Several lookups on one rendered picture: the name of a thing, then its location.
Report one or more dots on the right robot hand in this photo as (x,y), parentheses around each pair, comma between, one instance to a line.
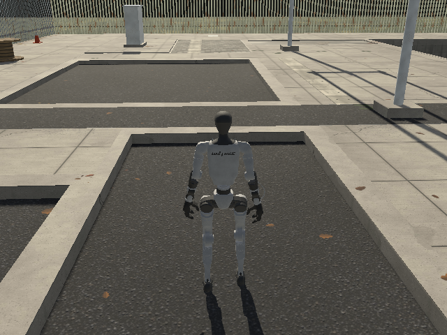
(259,212)

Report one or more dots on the robot right thigh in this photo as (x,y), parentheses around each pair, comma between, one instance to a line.
(240,212)

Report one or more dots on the robot right foot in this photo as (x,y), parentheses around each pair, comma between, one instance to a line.
(240,278)

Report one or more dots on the robot left upper arm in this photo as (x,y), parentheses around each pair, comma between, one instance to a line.
(201,148)

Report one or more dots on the right robot forearm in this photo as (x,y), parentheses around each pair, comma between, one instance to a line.
(253,187)

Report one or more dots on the robot right upper arm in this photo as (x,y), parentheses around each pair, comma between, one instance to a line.
(248,160)

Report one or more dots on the left robot hand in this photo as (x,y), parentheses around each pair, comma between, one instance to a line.
(187,210)

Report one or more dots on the left robot forearm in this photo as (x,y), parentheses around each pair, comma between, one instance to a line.
(191,189)

